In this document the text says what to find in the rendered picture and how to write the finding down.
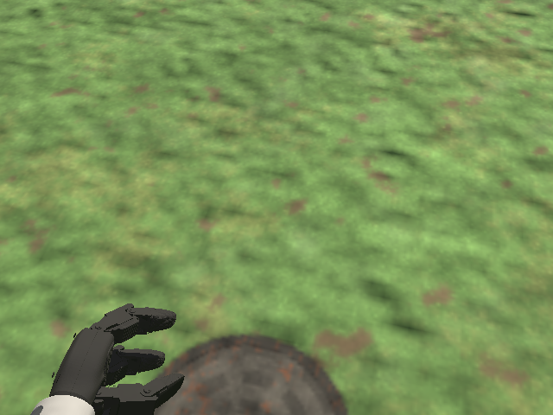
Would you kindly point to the robot left hand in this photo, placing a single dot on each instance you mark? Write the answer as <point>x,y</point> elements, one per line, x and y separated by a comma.
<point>92,363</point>

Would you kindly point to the left robot forearm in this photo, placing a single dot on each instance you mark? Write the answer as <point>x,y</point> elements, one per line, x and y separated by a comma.
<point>63,405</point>

